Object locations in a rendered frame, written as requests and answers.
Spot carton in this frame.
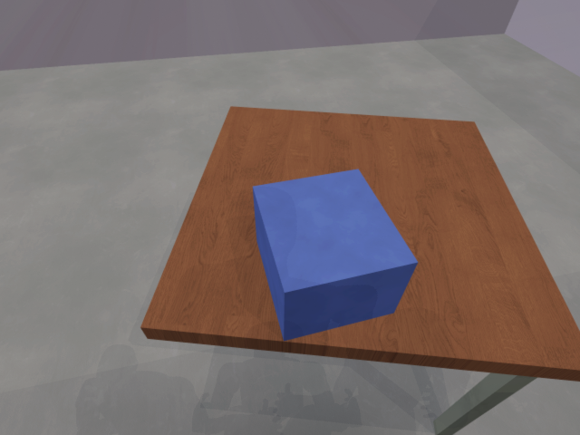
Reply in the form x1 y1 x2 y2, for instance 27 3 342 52
253 169 418 341

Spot table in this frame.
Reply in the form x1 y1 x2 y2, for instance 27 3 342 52
140 106 580 435

